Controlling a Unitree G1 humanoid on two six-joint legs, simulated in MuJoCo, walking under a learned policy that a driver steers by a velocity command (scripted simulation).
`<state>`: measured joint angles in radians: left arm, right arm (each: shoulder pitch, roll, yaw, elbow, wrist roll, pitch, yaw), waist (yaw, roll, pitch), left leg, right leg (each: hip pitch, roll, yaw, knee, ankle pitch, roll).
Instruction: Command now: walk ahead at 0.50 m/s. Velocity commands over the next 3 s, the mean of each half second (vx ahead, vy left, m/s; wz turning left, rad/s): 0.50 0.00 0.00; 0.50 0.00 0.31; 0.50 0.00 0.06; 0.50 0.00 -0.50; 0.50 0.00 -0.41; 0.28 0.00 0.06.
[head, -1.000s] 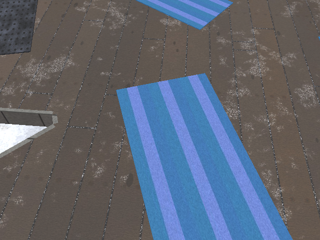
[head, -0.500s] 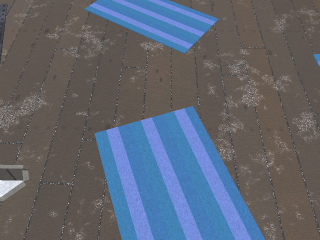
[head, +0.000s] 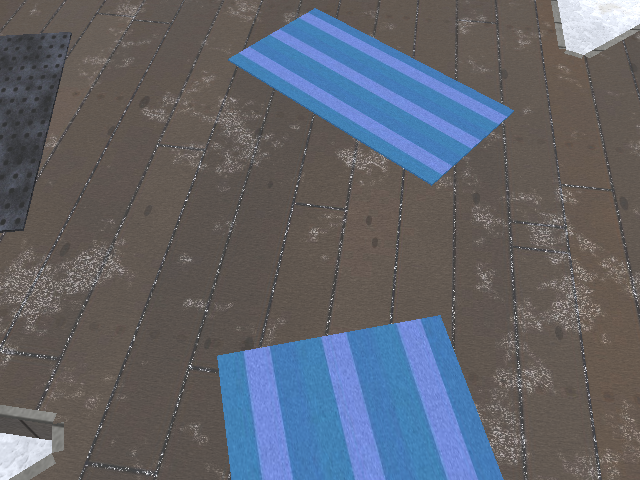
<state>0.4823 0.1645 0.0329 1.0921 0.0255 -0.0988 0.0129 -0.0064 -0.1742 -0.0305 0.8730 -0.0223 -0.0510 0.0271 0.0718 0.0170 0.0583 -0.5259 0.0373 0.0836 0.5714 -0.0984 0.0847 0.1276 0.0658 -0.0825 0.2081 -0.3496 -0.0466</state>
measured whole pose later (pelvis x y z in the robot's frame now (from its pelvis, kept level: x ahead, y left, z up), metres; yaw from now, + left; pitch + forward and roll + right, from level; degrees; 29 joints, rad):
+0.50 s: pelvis +0.27 +0.02 +0.01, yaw +0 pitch +1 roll +1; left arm 0.04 0.18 0.04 0.90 0.02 -0.04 -0.03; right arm 0.48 -0.16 -0.03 1.07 -0.02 -0.10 -0.01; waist -0.06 -0.04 0.04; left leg 0.09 -0.09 0.09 0.17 -0.27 0.08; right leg -0.60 -0.08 -0.06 0.65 -0.03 -0.05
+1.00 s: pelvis +0.53 +0.00 +0.01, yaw +11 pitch +0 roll -1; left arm 0.41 0.17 0.04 1.03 0.02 -0.11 0.02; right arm 0.12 -0.20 -0.06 0.90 -0.03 -0.01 0.05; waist 0.03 0.03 0.05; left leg -0.64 0.10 0.06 0.78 -0.01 0.07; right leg 0.04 0.04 -0.28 0.23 -0.28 -0.05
